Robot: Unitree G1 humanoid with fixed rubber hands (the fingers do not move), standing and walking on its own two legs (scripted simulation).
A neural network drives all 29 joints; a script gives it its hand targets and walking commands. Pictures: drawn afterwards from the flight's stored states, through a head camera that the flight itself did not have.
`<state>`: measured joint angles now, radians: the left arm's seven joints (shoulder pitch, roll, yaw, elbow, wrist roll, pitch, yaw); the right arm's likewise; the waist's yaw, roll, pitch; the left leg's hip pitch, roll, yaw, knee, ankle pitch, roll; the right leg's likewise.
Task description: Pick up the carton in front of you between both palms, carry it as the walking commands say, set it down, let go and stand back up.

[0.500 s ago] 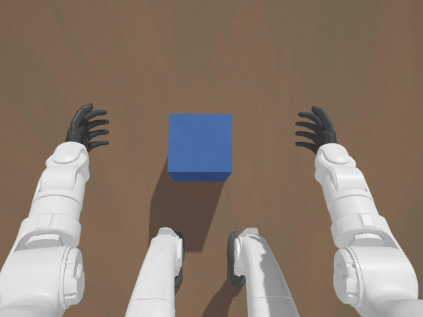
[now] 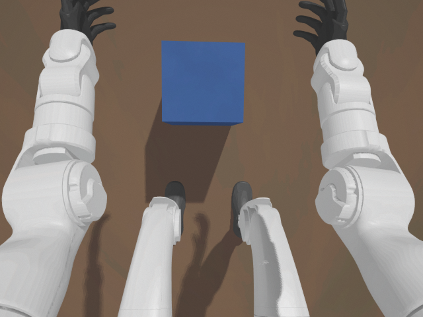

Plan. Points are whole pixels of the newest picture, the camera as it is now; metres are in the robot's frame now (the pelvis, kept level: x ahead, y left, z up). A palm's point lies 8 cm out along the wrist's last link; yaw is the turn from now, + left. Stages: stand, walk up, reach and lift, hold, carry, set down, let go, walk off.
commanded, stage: reach and lift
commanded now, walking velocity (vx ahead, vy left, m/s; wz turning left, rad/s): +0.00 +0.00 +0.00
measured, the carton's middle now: (202, 90) +0.51 +0.02 -0.51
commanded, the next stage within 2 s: none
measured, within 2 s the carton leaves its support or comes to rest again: leaves its support in 1.64 s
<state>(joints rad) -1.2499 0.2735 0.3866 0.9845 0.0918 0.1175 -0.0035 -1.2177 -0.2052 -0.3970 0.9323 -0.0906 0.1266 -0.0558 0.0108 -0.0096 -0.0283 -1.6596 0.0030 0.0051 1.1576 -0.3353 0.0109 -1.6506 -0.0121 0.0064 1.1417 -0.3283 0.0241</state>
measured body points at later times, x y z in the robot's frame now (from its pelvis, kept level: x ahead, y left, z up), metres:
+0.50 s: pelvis -0.04 -0.01 -0.21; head +0.32 +0.00 +0.05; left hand +0.52 +0.21 -0.37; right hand +0.53 -0.17 -0.37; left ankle +0.07 +0.11 -0.60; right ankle +0.07 -0.14 -0.60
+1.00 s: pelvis -0.04 -0.01 -0.27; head +0.34 +0.01 -0.04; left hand +0.53 +0.20 -0.45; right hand +0.54 -0.16 -0.45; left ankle +0.07 +0.11 -0.60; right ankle +0.07 -0.14 -0.60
